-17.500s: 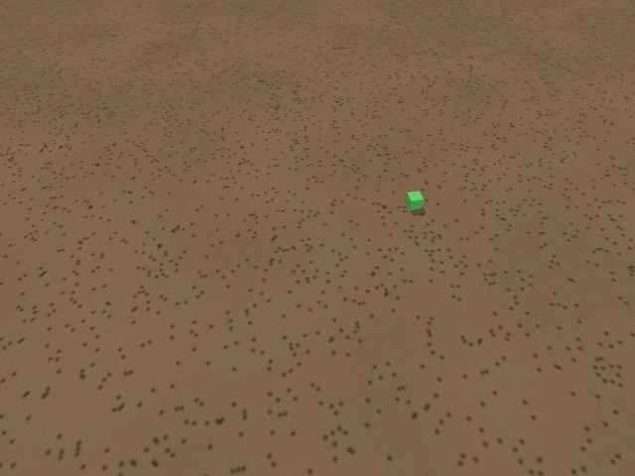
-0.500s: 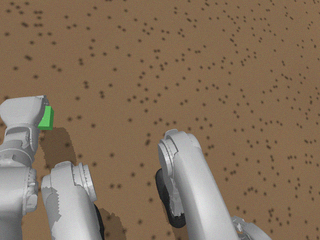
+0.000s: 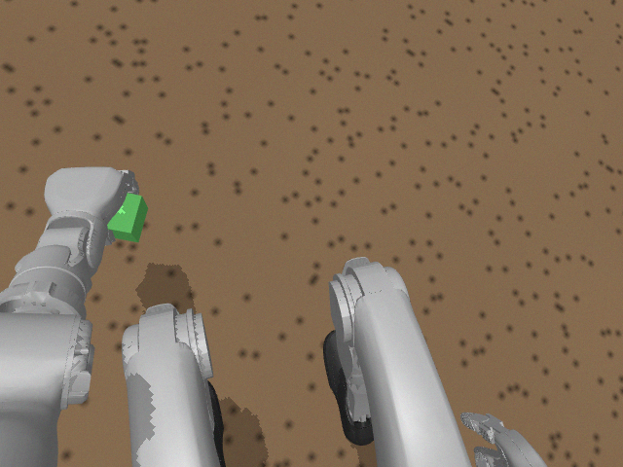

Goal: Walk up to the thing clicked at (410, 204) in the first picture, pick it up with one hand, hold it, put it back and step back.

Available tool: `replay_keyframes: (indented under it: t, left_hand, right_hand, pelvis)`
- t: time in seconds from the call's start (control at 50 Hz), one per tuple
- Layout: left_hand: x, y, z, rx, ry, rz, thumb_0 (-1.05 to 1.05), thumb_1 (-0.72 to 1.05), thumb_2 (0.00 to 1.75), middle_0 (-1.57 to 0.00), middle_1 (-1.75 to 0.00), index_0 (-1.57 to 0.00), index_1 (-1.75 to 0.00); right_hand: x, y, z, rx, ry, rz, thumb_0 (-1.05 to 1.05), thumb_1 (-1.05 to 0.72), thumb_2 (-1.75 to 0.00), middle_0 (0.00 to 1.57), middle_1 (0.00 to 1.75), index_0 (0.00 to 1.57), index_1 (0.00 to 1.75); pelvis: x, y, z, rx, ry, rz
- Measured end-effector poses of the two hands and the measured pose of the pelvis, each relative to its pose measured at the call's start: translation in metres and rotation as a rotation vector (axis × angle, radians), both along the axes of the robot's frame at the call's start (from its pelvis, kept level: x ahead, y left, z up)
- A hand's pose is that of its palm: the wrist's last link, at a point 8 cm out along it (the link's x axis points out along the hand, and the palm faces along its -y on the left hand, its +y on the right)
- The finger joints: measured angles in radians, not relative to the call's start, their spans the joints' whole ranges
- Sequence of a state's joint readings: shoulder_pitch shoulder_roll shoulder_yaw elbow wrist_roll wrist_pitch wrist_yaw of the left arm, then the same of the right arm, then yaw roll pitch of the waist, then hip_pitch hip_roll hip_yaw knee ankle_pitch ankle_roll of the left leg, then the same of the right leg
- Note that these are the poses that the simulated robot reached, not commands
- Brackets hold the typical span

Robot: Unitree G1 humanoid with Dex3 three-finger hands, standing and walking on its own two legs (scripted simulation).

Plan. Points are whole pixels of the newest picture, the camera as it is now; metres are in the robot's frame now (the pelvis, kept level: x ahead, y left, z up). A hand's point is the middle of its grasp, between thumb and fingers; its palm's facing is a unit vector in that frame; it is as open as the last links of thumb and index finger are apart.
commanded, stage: lift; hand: left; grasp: from above
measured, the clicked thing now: (119, 215) +0.48 +0.19 -0.20
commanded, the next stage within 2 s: hold in 1.68 s
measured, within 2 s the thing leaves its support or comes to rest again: neither
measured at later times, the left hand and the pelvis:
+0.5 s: hand (51, 230) +0.42 +0.23 -0.06, palm faces -0.46 +0.01 -0.89, open 8.4 cm; pelvis +0.00 +0.01 +0.07, yaw +1 degrees
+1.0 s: hand out of the picture +0.37 +0.23 +0.15, palm faces -0.44 -0.03 -0.90, open 8.3 cm; pelvis +0.01 +0.00 +0.23, yaw +2 degrees
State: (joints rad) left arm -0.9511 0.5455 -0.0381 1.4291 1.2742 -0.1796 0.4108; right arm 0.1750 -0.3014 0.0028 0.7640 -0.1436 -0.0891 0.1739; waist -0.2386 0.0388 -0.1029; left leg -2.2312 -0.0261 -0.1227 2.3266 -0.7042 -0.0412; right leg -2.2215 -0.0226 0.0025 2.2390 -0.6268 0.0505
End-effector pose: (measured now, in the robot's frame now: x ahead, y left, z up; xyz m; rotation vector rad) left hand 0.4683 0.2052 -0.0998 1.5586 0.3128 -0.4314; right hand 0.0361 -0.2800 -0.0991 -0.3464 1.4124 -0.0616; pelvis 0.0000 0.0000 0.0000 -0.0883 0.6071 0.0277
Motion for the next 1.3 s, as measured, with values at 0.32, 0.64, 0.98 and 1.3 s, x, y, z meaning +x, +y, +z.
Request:
replay_keyframes:
  t: [0.32,0.64,0.98,1.3]
  left_hand:
    - [-0.013,0.009,0.053,-0.016,0.015,0.043,0.09,0.3,0.38,-1.11,-0.48,-0.78,-0.37]
    - [-0.059,0.029,0.15,-0.014,0.008,0.062,0.08,0.29,0.39,-1.11,-0.49,-0.78,-0.37]
    - [-0.092,0.025,0.299,-0.018,-0.017,0.101,0.09,0.28,0.37,-1.15,-0.45,-0.81,-0.34]
    - [-0.094,0.017,0.396,-0.029,0.015,0.119,0.09,0.28,0.38,-1.15,-0.44,-0.81,-0.35]
  right_hand:
    - [0.007,0.004,0.026,-0.016,-0.038,-0.076,0.0,-0.91,-0.91,0.2,0.3,0.2,0.29]
    - [0.055,0.013,0.096,-0.018,-0.192,-0.086,0.0,-0.92,-0.91,0.2,0.3,0.2,0.29]
    - [0.086,0.026,0.212,0.003,-0.321,-0.155,0.0,-0.92,-0.91,0.2,0.3,0.2,0.29]
    - [0.087,0.02,0.308,-0.018,-0.324,-0.184,0.01,-0.92,-0.91,0.2,0.3,0.2,0.29]
  pelvis:
    - [-0.002,0.003,0.033,0.003,0.001,0.005]
    - [-0.004,0.008,0.107,0.015,-0.041,0.017]
    - [0.012,0.005,0.226,0.052,-0.186,0.012]
    - [0.04,0.003,0.321,0.071,-0.329,0.0]
